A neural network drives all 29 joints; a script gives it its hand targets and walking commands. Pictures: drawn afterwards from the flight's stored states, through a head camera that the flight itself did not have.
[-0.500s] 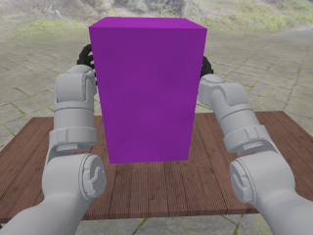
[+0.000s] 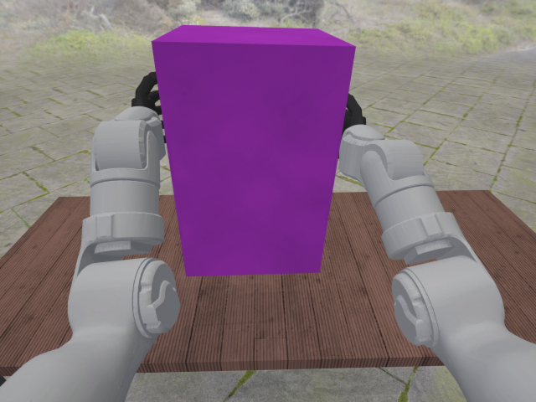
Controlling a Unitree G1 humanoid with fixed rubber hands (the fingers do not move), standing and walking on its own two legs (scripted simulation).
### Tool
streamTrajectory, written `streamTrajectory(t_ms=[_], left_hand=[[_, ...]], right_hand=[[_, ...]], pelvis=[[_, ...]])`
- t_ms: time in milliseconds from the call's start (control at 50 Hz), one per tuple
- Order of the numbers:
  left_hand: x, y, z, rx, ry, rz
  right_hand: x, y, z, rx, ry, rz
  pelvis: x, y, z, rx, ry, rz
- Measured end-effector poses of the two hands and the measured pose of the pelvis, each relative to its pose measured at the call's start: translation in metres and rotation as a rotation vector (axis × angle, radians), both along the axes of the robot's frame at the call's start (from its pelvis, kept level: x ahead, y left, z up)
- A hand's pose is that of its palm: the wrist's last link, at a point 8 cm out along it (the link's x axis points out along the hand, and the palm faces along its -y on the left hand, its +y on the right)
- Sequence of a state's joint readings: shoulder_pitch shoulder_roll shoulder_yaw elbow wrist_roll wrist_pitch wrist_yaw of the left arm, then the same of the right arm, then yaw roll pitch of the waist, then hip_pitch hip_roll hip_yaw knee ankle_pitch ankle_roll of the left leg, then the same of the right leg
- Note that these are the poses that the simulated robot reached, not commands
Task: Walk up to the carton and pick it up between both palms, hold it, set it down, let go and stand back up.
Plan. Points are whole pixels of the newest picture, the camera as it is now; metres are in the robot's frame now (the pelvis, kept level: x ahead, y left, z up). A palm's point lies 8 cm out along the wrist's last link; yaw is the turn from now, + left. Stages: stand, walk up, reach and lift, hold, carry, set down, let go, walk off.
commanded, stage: hold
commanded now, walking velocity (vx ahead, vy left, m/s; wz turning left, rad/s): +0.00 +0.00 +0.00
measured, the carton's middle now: (252, 151) +0.36 +0.01 +0.28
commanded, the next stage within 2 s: set down in 0.26 s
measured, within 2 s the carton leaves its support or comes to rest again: neither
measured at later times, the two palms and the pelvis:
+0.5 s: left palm (147, 117) +0.39 +0.14 +0.33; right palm (350, 139) +0.37 -0.13 +0.29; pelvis +0.00 +0.00 +0.00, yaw +0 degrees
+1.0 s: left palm (164, 151) +0.42 +0.14 +0.26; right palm (338, 199) +0.37 -0.13 +0.19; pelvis +0.01 +0.03 +0.00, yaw +0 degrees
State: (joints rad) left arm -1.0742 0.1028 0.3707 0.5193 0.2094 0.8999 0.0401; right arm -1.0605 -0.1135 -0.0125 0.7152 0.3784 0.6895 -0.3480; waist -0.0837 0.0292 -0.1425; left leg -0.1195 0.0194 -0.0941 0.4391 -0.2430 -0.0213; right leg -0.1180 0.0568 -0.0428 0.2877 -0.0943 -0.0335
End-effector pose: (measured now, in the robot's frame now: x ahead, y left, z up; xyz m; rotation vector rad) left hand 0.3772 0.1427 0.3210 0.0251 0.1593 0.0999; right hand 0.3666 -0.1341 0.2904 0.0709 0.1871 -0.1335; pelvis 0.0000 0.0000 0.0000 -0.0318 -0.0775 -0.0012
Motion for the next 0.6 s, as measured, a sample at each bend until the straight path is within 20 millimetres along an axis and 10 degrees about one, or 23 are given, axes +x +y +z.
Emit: streamTrajectory(t_ms=[600], left_hand=[[0.018,0.001,0.003,-0.016,-0.078,-0.058]], right_hand=[[0.006,0.004,-0.009,0.01,-0.071,-0.052]], pelvis=[[0.0,0.003,0.001,0.006,-0.038,0.017]])
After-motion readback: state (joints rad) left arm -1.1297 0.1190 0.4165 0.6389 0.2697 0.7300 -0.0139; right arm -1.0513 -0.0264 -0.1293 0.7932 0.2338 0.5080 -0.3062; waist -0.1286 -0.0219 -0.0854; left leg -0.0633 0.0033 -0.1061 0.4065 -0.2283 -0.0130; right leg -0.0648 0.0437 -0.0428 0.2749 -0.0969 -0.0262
